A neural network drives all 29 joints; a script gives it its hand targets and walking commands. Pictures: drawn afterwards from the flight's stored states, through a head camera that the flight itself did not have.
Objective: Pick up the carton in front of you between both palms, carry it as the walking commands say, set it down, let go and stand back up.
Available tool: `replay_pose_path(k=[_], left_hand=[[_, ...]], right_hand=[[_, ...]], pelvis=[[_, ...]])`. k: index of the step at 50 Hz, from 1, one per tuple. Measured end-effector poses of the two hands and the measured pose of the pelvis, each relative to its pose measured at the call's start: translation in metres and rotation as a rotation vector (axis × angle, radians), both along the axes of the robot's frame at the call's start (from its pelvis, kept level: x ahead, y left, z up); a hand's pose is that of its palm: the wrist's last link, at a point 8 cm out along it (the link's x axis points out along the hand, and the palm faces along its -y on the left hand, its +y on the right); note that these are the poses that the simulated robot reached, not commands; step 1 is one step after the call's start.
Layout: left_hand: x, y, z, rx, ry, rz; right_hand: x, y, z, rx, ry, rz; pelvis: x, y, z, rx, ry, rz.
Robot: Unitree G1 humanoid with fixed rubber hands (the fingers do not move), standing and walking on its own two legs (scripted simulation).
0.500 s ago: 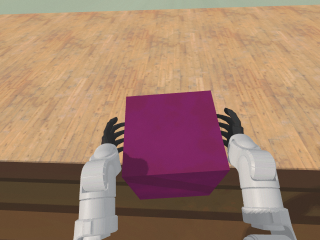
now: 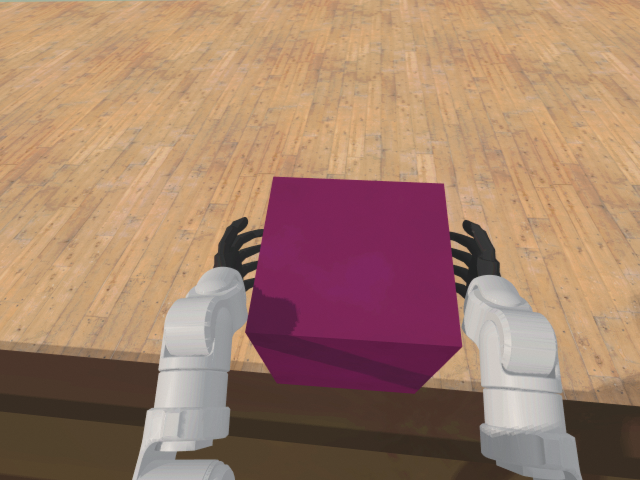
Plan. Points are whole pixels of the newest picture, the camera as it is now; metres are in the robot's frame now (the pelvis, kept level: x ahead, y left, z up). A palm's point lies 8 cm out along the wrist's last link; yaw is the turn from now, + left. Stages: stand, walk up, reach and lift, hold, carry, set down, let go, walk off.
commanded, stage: carry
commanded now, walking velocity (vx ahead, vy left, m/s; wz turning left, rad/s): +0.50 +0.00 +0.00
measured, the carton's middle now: (350, 295) +0.35 -0.02 +0.04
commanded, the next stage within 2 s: none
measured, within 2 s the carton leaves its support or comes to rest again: neither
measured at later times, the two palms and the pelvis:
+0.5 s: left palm (266, 210) +0.67 +0.14 -0.08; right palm (402, 195) +0.70 -0.15 -0.07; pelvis +0.36 -0.05 -0.16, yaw -1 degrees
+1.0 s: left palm (308, 167) +1.11 +0.07 -0.27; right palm (400, 162) +1.10 -0.23 -0.26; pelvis +0.78 -0.05 -0.33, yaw +0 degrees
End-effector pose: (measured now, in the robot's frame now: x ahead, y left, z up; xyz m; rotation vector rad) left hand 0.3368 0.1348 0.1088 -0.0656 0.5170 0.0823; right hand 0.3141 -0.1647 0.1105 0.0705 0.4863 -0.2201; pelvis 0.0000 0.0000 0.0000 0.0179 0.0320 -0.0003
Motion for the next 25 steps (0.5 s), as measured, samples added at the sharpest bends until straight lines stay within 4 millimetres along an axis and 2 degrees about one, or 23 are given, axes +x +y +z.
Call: replay_pose_path(k=[4, 8, 13, 18, 21, 25], left_hand=[[0.051, -0.022, -0.032, 0.053, 0.097, -0.059], [0.1, -0.027, -0.061, 0.028, 0.16, -0.037], [0.164, -0.019, -0.092, -0.016, 0.133, 0.036], [0.239, -0.007, -0.12, 0.006, 0.057, 0.124], [0.28, 0.005, -0.144, 0.015, 0.061, 0.16], [0.333, 0.009, -0.184, 0.023, 0.156, 0.166]], right_hand=[[0.039, -0.021, -0.037, 0.05, 0.101, -0.058], [0.09, -0.026, -0.063, 0.072, 0.158, -0.064], [0.179, -0.02, -0.08, 0.039, 0.132, 0.001], [0.285, -0.007, -0.105, 0.02, 0.056, 0.11], [0.338, 0.006, -0.133, 0.022, 0.058, 0.161], [0.389, 0.01, -0.182, 0.035, 0.151, 0.156]], pelvis=[[0.052, 0.01, -0.016, -0.012, 0.003, -0.006], [0.1, 0.007, -0.028, -0.005, -0.001, -0.005], [0.173, -0.01, -0.059, -0.008, -0.002, 0.011], [0.265, -0.031, -0.113, -0.008, -0.014, -0.005], [0.309, -0.042, -0.141, -0.023, 0.0, -0.015], [0.364, -0.047, -0.159, -0.049, 0.003, -0.014]])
